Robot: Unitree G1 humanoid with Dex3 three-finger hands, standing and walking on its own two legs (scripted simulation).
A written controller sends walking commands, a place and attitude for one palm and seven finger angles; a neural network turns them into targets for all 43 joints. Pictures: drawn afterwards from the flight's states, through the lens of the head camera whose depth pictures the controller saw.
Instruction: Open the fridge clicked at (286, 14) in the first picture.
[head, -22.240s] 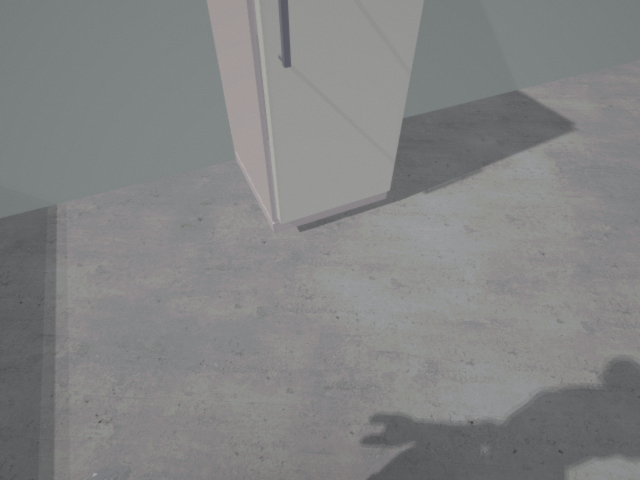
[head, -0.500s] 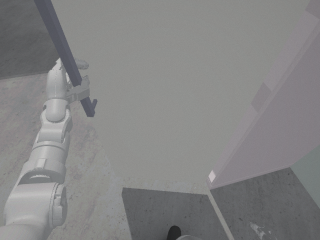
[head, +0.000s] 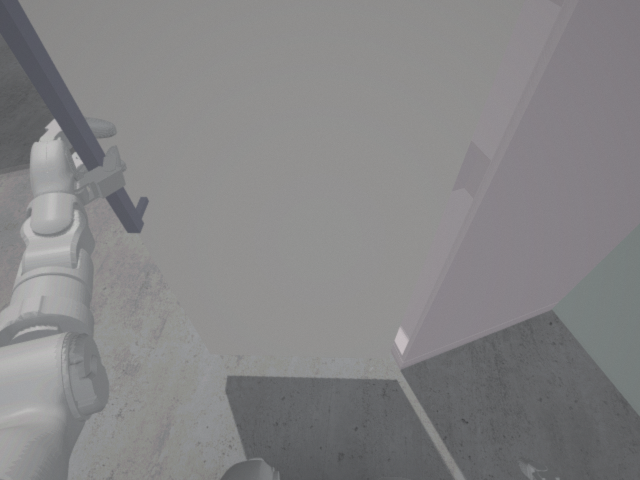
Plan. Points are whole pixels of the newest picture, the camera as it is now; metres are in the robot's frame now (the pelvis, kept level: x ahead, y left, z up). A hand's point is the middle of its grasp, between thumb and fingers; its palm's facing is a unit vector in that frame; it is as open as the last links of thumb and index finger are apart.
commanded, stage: stop walking and hold the door back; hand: left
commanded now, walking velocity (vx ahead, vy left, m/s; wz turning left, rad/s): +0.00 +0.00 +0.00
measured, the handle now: (77, 107) +0.50 +0.28 +0.20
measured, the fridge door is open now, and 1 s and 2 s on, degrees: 68 67 67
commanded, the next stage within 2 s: loosen the grip on the handle in 0.02 s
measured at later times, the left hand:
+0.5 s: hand (102, 179) +0.46 +0.27 +0.12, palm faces +0.30 -0.94 -0.16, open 11.9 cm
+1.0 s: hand (76, 181) +0.46 +0.31 +0.12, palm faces +0.35 -0.92 -0.15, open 14.6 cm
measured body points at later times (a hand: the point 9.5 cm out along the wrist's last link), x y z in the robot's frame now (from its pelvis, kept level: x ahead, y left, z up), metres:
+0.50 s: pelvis +0.01 +0.03 -0.01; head +0.05 +0.04 +0.44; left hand +0.44 +0.32 +0.13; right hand +0.07 -0.23 -0.12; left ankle +0.04 +0.12 -0.73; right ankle +0.03 -0.12 -0.73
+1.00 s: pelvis +0.03 +0.00 -0.01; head +0.09 +0.01 +0.44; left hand +0.44 +0.36 +0.13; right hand +0.10 -0.29 -0.11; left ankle +0.04 +0.12 -0.73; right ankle +0.03 -0.12 -0.73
